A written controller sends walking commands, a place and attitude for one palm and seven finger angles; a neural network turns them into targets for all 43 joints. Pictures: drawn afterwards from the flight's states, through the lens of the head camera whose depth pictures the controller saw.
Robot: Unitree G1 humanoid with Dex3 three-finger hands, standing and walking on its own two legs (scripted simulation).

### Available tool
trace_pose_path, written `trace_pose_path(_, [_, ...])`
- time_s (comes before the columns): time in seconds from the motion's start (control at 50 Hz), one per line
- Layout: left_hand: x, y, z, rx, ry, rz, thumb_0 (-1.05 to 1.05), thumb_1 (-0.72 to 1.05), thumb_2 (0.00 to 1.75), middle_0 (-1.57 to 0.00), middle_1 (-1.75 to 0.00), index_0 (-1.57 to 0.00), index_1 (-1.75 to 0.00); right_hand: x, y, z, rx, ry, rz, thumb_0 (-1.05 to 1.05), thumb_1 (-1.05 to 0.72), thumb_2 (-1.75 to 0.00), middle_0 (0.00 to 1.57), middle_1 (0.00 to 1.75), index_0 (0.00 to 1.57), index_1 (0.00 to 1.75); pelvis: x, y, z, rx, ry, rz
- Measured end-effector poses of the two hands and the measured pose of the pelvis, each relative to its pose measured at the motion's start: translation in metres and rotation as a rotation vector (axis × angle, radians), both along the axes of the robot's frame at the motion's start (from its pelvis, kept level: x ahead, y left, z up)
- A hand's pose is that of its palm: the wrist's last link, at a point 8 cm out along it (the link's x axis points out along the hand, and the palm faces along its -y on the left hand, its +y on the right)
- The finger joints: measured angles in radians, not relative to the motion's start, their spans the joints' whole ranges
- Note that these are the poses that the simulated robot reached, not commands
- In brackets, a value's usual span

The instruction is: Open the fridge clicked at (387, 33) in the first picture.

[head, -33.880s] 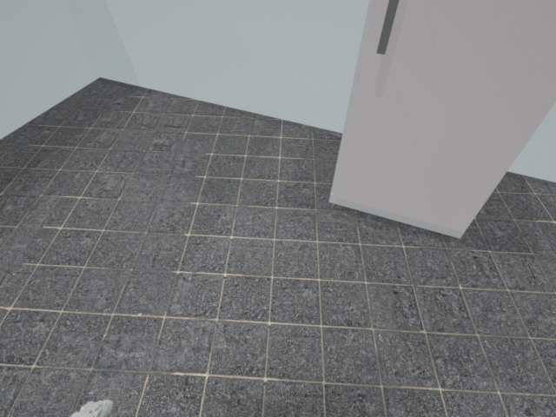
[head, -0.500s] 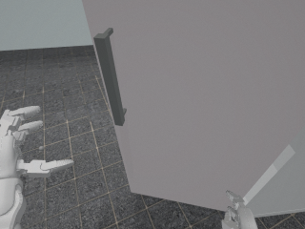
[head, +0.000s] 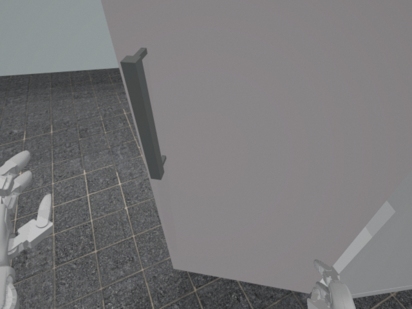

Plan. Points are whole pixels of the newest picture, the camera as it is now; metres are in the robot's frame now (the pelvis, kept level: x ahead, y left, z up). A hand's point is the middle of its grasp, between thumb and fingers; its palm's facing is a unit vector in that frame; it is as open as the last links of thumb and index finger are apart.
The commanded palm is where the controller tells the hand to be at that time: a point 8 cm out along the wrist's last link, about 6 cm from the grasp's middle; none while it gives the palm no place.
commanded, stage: draw the hand back to the body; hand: left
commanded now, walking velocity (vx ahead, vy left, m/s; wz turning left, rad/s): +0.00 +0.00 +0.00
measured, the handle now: (150, 121) +0.41 +0.17 +0.17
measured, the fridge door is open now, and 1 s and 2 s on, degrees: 72 72 72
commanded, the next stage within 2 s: step back with the hand held close in 0.34 s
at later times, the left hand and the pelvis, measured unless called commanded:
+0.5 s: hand (37, 224) +0.17 +0.28 +0.16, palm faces +0.51 -0.79 -0.35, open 7.4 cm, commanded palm +0.13 +0.30 +0.17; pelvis -0.01 +0.00 +0.00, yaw +0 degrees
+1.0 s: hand (5, 260) +0.12 +0.29 +0.16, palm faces +0.49 -0.75 -0.44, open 7.4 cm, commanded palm +0.07 +0.32 +0.17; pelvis -0.08 +0.02 -0.02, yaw +0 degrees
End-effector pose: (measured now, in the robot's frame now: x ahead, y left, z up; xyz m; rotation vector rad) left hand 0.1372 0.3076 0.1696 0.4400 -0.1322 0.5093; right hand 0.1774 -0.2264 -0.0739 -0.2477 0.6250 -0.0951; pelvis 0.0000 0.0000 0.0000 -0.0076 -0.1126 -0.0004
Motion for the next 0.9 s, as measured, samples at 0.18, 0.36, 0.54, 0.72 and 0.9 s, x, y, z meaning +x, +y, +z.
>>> trace_pose_path(0.18, [-0.007, 0.004, 0.001, -0.017, -0.022, 0.029, 0.01, 0.84, 0.87, -0.21, -0.33, -0.21, -0.33, 0.004, 0.012, 0.000, 0.007, -0.002, 0.035, 0.02, -0.91, -0.90, 0.20, 0.30, 0.20, 0.30, -0.005, 0.001, 0.000, -0.002, -0.009, 0.011])
trace_pose_path(0.36, [-0.007, 0.004, 0.000, -0.020, -0.022, 0.013, 0.01, 0.88, 0.89, -0.21, -0.30, -0.21, -0.31, -0.007, 0.016, -0.003, 0.017, 0.016, 0.028, 0.02, -0.91, -0.90, 0.21, 0.30, 0.20, 0.30, -0.009, 0.002, 0.001, -0.002, -0.016, 0.007])
trace_pose_path(0.54, [-0.005, 0.003, 0.000, -0.002, -0.024, -0.010, 0.02, 0.89, 0.89, -0.21, -0.30, -0.21, -0.30, -0.020, 0.011, -0.006, 0.004, 0.051, 0.014, 0.02, -0.91, -0.90, 0.20, 0.30, 0.20, 0.30, -0.015, 0.004, -0.001, -0.013, 0.018, 0.009])
trace_pose_path(0.72, [0.000, 0.003, -0.007, 0.083, 0.063, -0.129, 0.01, 0.89, 0.89, -0.21, -0.30, -0.21, -0.30, -0.040, 0.012, -0.010, -0.008, 0.083, -0.067, 0.02, -0.91, -0.90, 0.20, 0.30, 0.20, 0.30, -0.033, 0.021, -0.007, -0.008, 0.097, -0.017])
trace_pose_path(0.9, [-0.038, 0.015, 0.011, 0.163, -0.016, -0.082, 0.01, 0.89, 0.89, -0.21, -0.30, -0.21, -0.30, -0.067, 0.026, -0.018, 0.022, 0.070, -0.060, 0.02, -0.91, -0.90, 0.20, 0.30, 0.20, 0.30, -0.058, 0.023, -0.015, 0.002, 0.094, -0.017])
